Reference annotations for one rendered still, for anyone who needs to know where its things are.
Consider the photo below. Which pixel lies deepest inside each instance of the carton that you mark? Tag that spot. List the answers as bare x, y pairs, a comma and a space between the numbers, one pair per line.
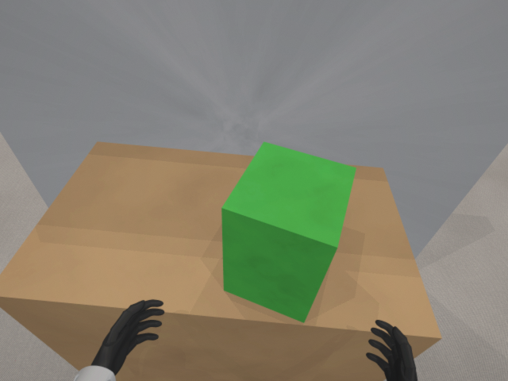
281, 227

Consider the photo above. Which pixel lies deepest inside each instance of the pedestal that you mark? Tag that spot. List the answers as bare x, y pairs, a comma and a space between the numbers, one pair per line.
139, 223

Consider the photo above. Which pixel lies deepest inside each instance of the robot right hand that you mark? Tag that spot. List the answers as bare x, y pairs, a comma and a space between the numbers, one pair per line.
400, 365

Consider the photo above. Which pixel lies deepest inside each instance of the left robot forearm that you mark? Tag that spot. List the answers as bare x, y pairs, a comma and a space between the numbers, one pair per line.
95, 373

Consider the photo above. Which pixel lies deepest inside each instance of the robot left hand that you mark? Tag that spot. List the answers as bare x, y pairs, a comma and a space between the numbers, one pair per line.
123, 338

